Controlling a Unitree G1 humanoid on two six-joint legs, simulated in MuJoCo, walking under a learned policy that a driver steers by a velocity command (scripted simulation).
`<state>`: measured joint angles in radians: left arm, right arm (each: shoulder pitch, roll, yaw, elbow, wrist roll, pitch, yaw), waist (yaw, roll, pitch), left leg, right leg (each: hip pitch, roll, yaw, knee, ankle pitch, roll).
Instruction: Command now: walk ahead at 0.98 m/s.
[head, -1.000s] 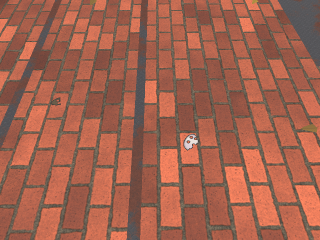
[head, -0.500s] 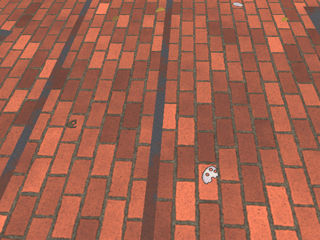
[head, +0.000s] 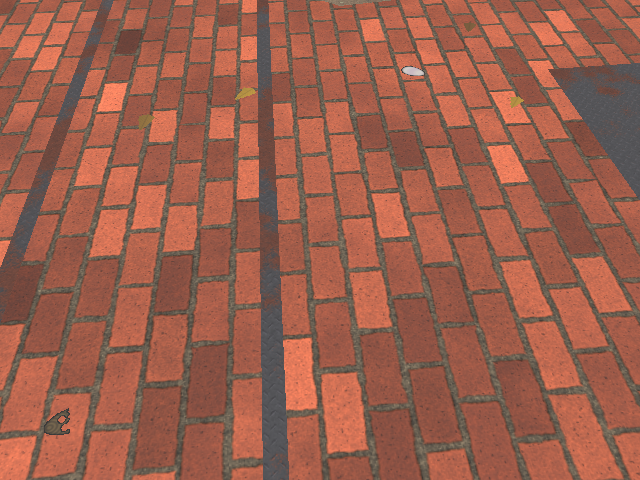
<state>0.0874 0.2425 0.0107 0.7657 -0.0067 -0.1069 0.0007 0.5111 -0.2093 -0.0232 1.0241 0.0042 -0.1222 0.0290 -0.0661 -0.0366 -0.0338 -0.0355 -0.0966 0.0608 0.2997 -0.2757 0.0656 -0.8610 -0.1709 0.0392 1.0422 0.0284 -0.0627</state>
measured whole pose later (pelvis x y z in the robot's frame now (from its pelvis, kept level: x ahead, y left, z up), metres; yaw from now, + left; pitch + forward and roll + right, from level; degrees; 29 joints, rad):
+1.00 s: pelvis +0.58 -0.02 -0.01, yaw -1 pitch +1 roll +1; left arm 0.21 0.23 0.03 0.97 0.02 0.03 0.04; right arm 0.16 -0.22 -0.02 0.90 -0.01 -0.02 -0.02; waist 0.00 0.00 0.00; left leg -0.39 -0.06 0.03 0.47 -0.10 0.06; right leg -0.30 -0.04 0.03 0.58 -0.29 0.01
